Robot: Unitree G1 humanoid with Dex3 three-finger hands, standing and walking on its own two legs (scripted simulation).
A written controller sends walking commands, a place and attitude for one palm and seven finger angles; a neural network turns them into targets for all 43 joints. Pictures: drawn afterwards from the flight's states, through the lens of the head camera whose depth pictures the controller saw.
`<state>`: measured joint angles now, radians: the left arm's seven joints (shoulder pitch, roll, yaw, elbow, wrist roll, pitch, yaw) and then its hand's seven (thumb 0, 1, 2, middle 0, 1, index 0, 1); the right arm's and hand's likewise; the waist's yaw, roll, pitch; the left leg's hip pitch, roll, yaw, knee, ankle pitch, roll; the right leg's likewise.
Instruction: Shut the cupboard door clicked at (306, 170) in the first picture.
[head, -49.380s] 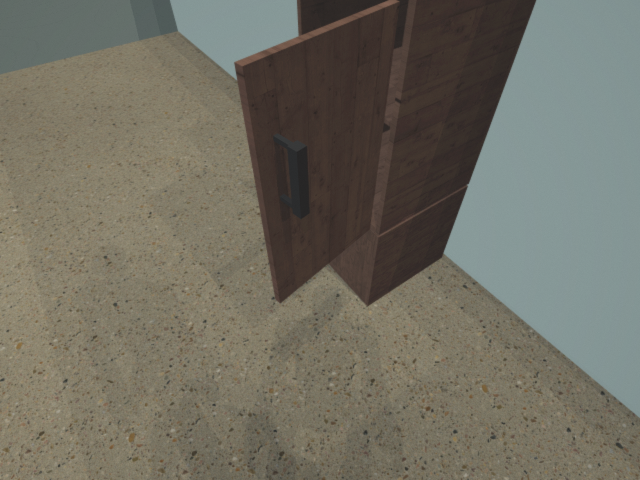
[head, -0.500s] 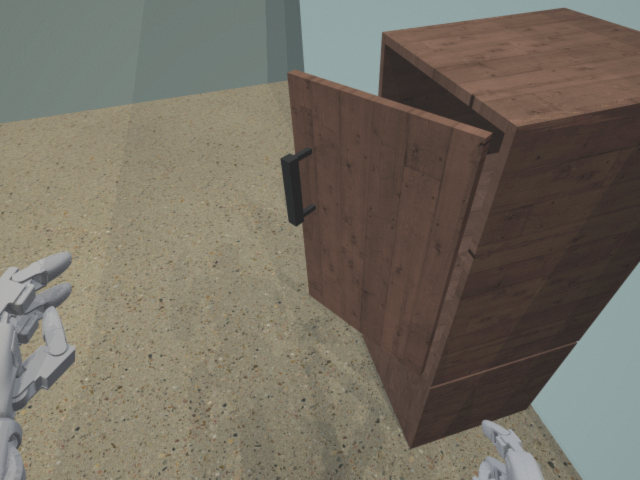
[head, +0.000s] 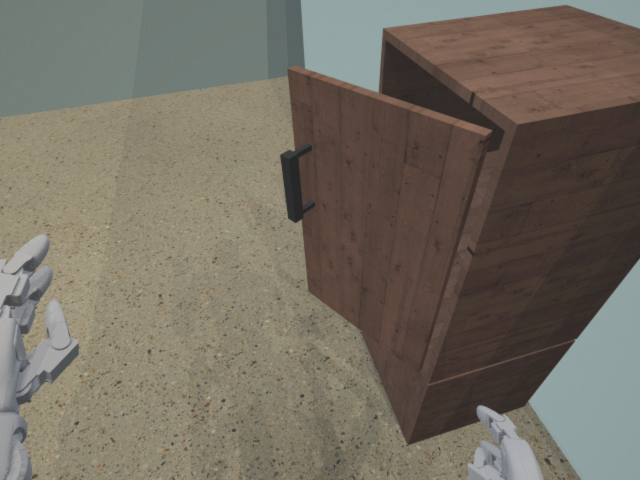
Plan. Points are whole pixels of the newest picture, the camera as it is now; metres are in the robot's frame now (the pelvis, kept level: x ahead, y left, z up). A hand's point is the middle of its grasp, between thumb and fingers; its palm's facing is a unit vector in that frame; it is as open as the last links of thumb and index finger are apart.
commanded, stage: step back with the hand held close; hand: left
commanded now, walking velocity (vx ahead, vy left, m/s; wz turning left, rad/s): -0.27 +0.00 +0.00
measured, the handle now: (300, 183) +0.62 +0.12 +0.04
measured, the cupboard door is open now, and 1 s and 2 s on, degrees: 31 31 31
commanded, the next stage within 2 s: stop stepping back and stand still in 1.18 s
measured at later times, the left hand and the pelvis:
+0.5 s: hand (27, 381) +0.15 +0.29 +0.15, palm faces +0.37 -0.79 -0.49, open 7.4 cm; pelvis -0.05 +0.03 -0.01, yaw -1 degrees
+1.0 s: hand out of the picture +0.05 +0.32 +0.17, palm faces +0.47 -0.76 -0.45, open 7.4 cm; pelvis -0.14 +0.04 -0.02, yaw +3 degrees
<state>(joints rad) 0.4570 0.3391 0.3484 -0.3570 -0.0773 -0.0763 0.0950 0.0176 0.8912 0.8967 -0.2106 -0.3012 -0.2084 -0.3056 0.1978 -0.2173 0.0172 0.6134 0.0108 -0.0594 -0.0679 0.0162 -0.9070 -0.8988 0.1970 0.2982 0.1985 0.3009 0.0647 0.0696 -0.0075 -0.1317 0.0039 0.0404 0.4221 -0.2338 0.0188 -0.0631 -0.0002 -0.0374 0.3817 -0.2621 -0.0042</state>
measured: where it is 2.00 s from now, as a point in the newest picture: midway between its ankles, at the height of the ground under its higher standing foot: outside the picture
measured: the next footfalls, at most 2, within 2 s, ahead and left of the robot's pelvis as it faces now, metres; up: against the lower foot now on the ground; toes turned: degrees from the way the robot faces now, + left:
right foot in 1.14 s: -0.25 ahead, -0.10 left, +0.00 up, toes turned -1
left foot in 1.52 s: -0.13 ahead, +0.14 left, +0.00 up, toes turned -4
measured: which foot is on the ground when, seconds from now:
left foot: down 0.00-1.00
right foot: down 0.00-0.88, up 0.90-1.00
